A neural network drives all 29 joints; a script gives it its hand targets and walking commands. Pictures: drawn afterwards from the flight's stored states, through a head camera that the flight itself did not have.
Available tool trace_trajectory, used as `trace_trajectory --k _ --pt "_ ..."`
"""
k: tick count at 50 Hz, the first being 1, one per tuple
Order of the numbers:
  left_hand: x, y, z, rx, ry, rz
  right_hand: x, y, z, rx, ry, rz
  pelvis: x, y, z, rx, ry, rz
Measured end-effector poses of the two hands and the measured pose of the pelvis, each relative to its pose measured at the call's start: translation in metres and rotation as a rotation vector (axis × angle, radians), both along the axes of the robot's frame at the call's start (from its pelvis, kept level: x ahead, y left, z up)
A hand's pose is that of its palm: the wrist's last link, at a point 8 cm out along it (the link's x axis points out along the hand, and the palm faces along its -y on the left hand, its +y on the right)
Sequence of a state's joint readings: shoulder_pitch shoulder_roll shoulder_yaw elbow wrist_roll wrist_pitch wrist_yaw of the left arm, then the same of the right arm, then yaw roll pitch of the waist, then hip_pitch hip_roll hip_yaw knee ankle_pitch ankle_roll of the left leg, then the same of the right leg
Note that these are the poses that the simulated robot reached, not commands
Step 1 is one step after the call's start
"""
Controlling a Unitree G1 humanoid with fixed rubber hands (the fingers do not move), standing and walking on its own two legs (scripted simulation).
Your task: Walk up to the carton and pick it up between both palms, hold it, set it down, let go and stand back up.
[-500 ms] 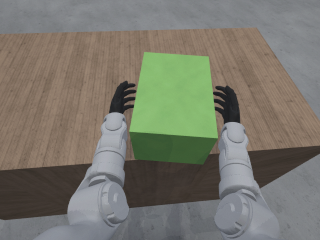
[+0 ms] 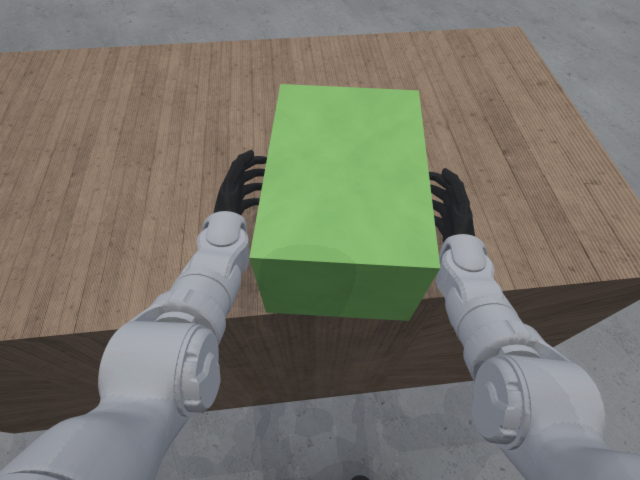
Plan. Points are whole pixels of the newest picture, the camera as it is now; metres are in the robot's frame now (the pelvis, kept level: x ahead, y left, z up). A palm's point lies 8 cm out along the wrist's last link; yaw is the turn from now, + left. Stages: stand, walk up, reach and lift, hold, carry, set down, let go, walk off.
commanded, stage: set down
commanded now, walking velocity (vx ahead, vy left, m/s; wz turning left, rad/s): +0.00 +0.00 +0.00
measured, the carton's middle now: (343, 200) +0.48 -0.03 +0.02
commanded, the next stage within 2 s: none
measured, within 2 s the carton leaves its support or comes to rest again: neither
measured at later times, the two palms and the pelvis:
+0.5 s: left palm (205, 194) +0.44 +0.14 +0.10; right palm (536, 203) +0.41 -0.25 +0.10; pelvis -0.04 -0.02 -0.01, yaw +1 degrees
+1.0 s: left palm (175, 140) +0.45 +0.15 +0.17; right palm (555, 142) +0.42 -0.23 +0.19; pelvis -0.03 -0.03 +0.00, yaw +2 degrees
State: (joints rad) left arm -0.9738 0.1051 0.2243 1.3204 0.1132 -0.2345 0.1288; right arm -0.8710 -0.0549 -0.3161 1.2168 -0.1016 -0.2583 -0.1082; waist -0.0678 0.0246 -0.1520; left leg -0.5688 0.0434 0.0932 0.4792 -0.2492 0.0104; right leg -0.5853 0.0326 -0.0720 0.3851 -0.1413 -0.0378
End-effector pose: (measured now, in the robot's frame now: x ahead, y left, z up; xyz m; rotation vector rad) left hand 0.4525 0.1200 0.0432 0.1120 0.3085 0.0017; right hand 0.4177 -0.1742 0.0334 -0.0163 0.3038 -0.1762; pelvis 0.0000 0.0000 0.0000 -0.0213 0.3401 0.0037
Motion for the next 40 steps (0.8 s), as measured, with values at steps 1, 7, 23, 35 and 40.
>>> trace_trajectory --k 1,7,23,35,40 --pt "0.000 0.001 0.000 -0.001 -0.001 0.000 0.001 -0.001 0.000 -0.002 -0.001 0.001 -0.001 0.000 -0.001 -0.001 0.009 0.002" --pt "-0.003 0.010 0.004 -0.003 -0.006 0.015 0.005 -0.010 0.011 -0.007 -0.014 -0.013 -0.007 -0.001 -0.005 -0.007 0.035 0.003" --pt "-0.016 0.022 0.045 -0.011 -0.063 0.063 -0.009 -0.072 0.063 0.006 -0.025 -0.051 -0.040 -0.018 -0.013 0.019 0.039 0.001" --pt "-0.010 0.020 0.084 -0.028 -0.070 0.078 0.004 -0.053 0.096 0.025 -0.056 0.002 -0.055 -0.033 -0.015 0.045 0.035 0.015" --pt "-0.007 0.028 0.097 -0.032 -0.065 0.086 0.003 -0.050 0.107 0.026 -0.039 -0.032 -0.050 -0.034 -0.011 0.039 0.020 0.029"
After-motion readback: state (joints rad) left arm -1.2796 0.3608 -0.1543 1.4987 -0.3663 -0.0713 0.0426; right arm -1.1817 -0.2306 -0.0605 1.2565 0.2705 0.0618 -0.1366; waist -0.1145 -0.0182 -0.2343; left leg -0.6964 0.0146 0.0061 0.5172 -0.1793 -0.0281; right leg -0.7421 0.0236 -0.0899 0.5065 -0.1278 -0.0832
